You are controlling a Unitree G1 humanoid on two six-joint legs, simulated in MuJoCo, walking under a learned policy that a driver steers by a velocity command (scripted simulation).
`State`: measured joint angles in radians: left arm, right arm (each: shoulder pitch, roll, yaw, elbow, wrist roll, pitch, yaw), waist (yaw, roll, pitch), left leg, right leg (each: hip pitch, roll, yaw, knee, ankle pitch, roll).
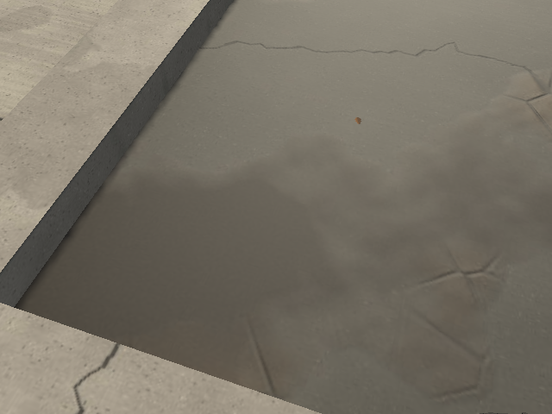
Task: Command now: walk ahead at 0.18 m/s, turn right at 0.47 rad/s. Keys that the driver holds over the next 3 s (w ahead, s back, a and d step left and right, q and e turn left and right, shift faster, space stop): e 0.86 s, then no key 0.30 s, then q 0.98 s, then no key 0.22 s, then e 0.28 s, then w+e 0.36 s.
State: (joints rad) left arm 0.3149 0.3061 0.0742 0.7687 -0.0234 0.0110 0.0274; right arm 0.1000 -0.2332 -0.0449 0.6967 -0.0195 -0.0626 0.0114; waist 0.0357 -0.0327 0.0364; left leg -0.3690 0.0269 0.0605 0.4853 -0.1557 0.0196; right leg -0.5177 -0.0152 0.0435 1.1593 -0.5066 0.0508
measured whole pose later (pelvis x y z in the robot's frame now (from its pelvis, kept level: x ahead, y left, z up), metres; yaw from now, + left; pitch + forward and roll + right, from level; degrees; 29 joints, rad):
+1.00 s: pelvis +0.06 +0.00 +0.01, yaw -34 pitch +1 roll -1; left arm 0.24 0.34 0.10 0.61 -0.02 0.08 0.02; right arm 0.15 -0.25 -0.06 0.74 -0.01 0.02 -0.02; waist -0.01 -0.03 0.05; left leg -0.23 0.04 0.04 0.45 -0.24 0.01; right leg -0.48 0.03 0.09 1.03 -0.43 0.09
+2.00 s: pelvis +0.05 +0.02 +0.01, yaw -12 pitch +2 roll -3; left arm 0.10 0.31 0.09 0.72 -0.01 0.02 0.05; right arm 0.21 -0.30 -0.05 0.61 0.01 0.04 -0.03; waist -0.01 -0.02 0.05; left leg -0.27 -0.10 -0.16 0.45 -0.19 0.08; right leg -0.49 0.01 0.12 0.91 -0.32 0.10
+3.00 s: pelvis +0.10 -0.08 -0.01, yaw -18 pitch +1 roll +1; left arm 0.24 0.31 0.06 0.69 -0.02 -0.03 -0.04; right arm 0.30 -0.33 -0.08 0.72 0.03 -0.04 0.00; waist -0.02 0.04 0.02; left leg -0.32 0.06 -0.02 1.00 -0.48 -0.01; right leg -0.33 0.03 -0.03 0.65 -0.33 -0.07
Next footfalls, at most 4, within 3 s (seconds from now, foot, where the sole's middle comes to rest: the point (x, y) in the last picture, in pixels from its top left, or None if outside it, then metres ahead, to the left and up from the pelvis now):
0.28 right None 0.12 -0.14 -0.77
0.74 left None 0.16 0.08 -0.77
1.14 right None -0.01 -0.13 -0.77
1.60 left None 0.12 0.07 -0.77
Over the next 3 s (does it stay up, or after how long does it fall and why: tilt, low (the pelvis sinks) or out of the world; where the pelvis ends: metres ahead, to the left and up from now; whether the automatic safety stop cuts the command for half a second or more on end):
stays up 0.10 -0.08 -0.01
